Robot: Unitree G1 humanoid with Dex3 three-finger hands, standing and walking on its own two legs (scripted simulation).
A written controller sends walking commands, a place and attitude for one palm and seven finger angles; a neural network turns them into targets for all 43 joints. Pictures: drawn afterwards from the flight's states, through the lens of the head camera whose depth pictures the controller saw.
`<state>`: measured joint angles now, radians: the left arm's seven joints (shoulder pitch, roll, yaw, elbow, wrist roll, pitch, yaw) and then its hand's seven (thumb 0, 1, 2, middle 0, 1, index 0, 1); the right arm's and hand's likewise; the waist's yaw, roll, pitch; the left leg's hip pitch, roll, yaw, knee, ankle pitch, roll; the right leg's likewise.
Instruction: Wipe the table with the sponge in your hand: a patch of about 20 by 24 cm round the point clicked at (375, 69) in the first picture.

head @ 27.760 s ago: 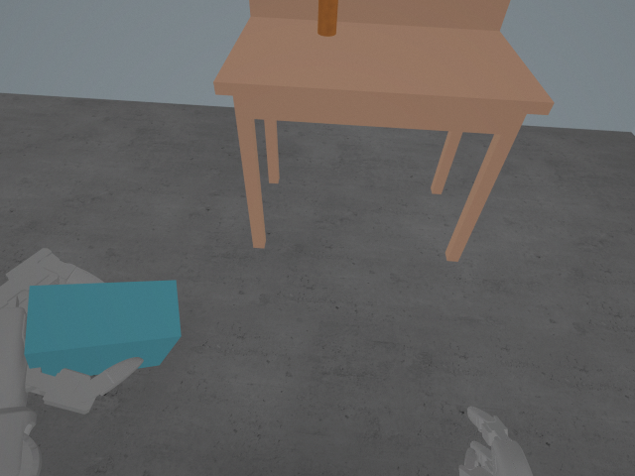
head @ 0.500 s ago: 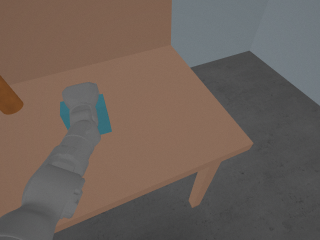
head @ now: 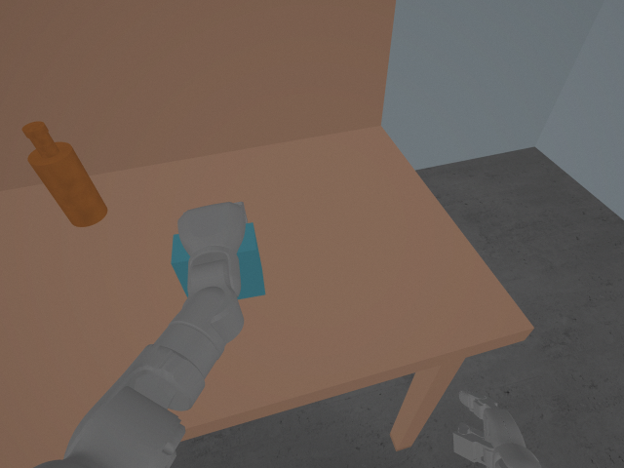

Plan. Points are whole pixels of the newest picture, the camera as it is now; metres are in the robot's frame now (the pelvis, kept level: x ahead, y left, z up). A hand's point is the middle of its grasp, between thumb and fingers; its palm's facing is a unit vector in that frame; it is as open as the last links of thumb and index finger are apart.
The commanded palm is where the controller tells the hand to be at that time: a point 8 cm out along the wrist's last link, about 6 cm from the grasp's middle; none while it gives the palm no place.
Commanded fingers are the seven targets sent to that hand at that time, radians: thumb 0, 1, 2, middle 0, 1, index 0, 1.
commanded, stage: wipe back along the third lane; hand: left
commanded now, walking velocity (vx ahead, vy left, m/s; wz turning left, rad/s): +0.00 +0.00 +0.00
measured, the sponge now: (224, 273) +0.39 +0.18 +0.02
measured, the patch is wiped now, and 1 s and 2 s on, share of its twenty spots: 1.00 1.00 1.00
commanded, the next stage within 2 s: slide back across to the middle lane in 1.00 s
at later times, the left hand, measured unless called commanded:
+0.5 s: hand (231, 281) +0.34 +0.15 +0.06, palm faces +0.00 -0.07 -1.00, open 9.8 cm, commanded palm +0.29 +0.14 +0.10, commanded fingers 0.00 0.10 1.30 -1.20 -1.60 -1.20 -1.60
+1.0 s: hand (236, 314) +0.29 +0.13 +0.06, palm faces +0.04 -0.10 -0.99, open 9.8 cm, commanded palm +0.24 +0.12 +0.10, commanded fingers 0.00 0.10 1.30 -1.20 -1.60 -1.20 -1.60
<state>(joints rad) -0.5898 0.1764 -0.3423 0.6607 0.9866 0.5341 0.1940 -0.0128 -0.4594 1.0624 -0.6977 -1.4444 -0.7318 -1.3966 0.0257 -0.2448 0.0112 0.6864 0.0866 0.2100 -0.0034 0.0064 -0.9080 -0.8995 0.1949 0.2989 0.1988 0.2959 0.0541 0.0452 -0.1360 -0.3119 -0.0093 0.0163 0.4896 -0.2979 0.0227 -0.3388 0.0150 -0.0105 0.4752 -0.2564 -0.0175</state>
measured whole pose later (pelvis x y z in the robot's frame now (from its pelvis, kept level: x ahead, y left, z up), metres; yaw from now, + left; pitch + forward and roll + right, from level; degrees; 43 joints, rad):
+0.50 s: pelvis -0.01 -0.01 +0.00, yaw +0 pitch +3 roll +0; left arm -0.42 0.18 -0.42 0.44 0.99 0.60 0.17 0.00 -0.46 1.06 -0.70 -1.43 -0.74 -1.39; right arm 0.03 -0.24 0.03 0.68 0.10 0.25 0.03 0.01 -0.91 -0.90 0.19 0.30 0.20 0.30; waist 0.06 0.07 -0.10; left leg -0.25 -0.01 0.02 0.48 -0.28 0.02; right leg -0.30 0.02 0.00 0.49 -0.25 -0.03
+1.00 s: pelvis -0.02 -0.02 +0.00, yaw -1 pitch +0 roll +1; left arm -0.20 0.20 -0.44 0.20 1.00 0.60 0.17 0.02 -0.45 1.06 -0.68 -1.45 -0.73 -1.39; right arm -0.02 -0.26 0.03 0.66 0.10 0.23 0.06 0.01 -0.91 -0.90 0.19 0.30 0.20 0.30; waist 0.08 0.08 -0.09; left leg -0.18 0.01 0.03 0.46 -0.27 0.00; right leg -0.23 0.04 0.00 0.49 -0.25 -0.05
